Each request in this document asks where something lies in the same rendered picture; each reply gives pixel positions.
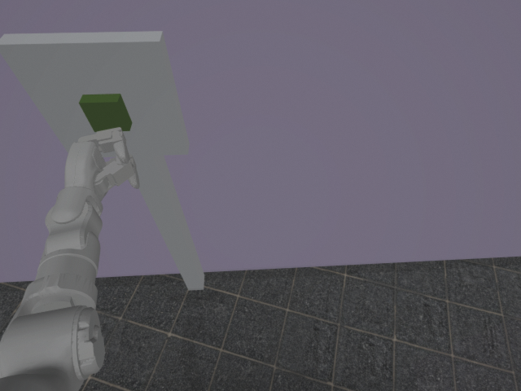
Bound robot left hand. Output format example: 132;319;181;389
64;127;139;201

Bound button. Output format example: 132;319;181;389
79;94;132;132

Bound left robot forearm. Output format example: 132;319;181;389
0;187;103;378

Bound panel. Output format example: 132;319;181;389
0;31;204;291

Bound left robot upper arm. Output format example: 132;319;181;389
0;305;105;391

